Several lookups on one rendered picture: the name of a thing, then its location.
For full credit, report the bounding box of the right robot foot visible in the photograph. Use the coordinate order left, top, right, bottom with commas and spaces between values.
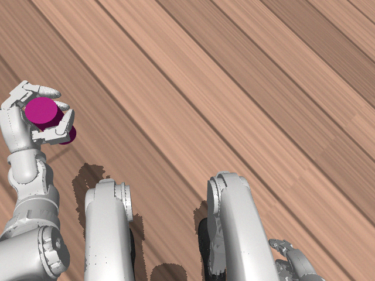
198, 218, 226, 281

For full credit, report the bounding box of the left robot arm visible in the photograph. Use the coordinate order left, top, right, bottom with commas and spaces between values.
0, 148, 70, 281

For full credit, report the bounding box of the right robot hand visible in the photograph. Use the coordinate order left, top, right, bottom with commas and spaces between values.
268, 239, 317, 281

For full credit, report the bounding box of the left robot hand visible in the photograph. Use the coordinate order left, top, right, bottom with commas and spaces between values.
0, 80, 75, 154

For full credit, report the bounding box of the can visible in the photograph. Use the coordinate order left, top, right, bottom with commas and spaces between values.
25, 97, 76, 145

